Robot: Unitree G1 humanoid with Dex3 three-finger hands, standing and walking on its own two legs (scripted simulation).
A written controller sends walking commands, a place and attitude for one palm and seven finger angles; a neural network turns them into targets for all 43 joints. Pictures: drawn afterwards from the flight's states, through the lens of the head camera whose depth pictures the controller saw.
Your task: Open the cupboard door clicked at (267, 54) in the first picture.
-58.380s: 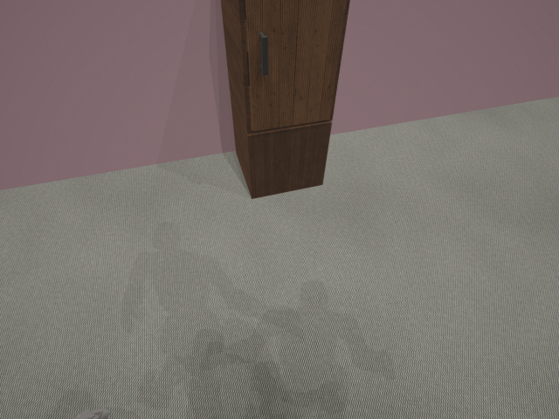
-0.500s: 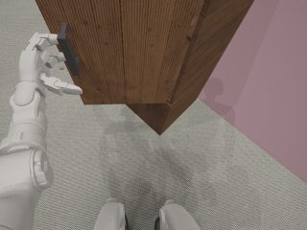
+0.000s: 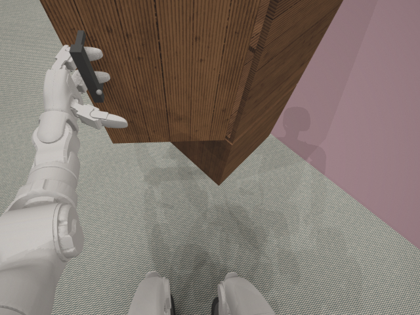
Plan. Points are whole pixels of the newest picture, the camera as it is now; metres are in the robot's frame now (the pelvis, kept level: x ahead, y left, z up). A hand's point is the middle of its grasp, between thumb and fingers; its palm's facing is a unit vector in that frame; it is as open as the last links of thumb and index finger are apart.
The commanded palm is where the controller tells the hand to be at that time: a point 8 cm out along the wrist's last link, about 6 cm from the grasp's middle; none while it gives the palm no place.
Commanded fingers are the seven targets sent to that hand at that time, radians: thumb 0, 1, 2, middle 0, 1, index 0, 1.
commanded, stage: slide the fingers in behind the handle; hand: left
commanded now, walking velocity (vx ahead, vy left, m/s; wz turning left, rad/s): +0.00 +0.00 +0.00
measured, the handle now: (90, 69) +0.57 +0.19 +0.07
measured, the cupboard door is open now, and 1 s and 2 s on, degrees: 48 49 75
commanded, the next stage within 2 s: close the thumb around the handle in 0.46 s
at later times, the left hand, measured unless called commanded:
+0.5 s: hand (101, 93) +0.51 +0.16 +0.07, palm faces +0.02 -1.00 -0.02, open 14.1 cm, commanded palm +0.49 +0.20 +0.07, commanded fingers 0.00 -0.50 0.30 -0.30 -1.20 -0.30 -1.20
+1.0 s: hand (97, 91) +0.52 +0.17 +0.07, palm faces +0.00 -1.00 -0.01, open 8.7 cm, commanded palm +0.49 +0.21 +0.07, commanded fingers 0.00 0.79 0.85 -0.39 -1.34 -0.39 -1.34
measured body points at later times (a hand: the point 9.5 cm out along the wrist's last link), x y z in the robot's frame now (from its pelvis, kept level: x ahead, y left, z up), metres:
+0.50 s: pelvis +0.01 +0.00 +0.00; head +0.13 +0.01 +0.44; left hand +0.50 +0.21 +0.08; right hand +0.01 -0.26 -0.11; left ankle +0.03 +0.11 -0.65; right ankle -0.01 -0.10 -0.65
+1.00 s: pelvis +0.01 +0.00 +0.00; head +0.14 +0.02 +0.43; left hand +0.51 +0.22 +0.07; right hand +0.00 -0.26 -0.11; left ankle +0.03 +0.11 -0.65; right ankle -0.01 -0.10 -0.65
